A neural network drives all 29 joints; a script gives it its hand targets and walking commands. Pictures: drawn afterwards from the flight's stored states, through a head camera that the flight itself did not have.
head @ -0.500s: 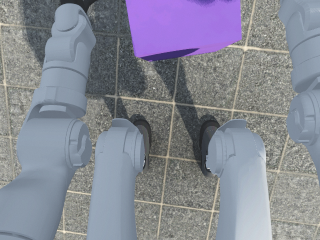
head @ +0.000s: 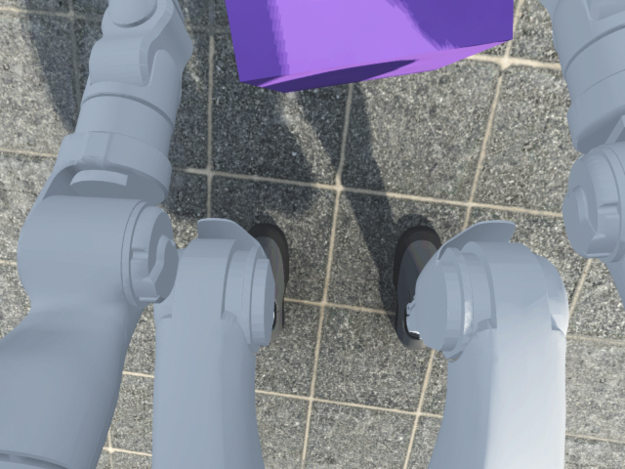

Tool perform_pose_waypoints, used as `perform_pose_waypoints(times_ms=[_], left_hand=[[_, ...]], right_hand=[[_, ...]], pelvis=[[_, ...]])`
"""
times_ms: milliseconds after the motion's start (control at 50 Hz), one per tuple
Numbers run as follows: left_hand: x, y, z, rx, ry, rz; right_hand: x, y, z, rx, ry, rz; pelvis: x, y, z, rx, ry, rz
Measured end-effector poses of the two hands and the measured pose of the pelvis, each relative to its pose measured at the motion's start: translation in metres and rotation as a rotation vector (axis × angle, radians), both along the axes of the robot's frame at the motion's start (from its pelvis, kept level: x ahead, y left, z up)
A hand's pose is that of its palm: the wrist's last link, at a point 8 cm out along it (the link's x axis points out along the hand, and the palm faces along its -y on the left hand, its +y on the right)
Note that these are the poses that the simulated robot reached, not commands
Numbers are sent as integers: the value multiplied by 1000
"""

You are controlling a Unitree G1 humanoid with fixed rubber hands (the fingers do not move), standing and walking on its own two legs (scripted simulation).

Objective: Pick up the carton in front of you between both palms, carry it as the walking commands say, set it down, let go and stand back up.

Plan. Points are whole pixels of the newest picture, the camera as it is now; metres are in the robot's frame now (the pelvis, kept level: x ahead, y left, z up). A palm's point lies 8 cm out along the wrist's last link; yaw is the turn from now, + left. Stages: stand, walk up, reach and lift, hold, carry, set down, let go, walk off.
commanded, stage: reach and lift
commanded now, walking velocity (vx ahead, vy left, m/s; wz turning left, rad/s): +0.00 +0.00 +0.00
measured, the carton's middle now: out of the picture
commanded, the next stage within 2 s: none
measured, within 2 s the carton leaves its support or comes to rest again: leaves its support in 0.56 s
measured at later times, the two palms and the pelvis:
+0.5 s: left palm out of the picture +0.55 +0.14 -0.17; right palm out of the picture +0.57 -0.17 -0.17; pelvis -0.01 +0.00 -0.01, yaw +0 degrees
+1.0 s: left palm out of the picture +0.50 +0.12 +0.01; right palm out of the picture +0.50 -0.18 +0.02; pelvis -0.01 +0.01 +0.08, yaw -4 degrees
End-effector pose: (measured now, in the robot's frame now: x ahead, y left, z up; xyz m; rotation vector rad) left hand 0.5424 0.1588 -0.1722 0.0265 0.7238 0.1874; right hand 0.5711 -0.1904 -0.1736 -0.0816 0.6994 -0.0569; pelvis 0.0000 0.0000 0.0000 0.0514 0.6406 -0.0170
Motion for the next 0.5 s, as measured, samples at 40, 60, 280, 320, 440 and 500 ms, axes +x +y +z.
perform_pose_waypoints(times_ms=[40, 60, 280, 320, 440, 500], left_hand=[[-2, 0, 4, -1, 5, 3], [-3, 1, 5, -3, 6, 4], [-5, -23, 3, -47, 2, -25], [-4, -24, 2, -48, -1, -19], [2, -22, 5, -49, 23, -40], [6, -20, 6, -45, 31, -43]], right_hand=[[-2, 2, 4, 3, 6, 2], [-3, 3, 5, 5, 8, 3], [-7, 20, 4, 12, 20, 27], [-5, 22, 5, 7, 25, 38], [0, 21, 7, 13, 48, 54], [-2, 21, 6, 33, 47, 57]], pelvis=[[-1, 0, 1, 1, 3, 1], [-1, 0, 1, 1, 5, 1], [-13, 1, 6, -2, -11, 1], [-14, 1, 5, -1, -23, 0], [-12, -1, -3, 4, -33, 2], [-8, -2, -6, 1, -25, 1]])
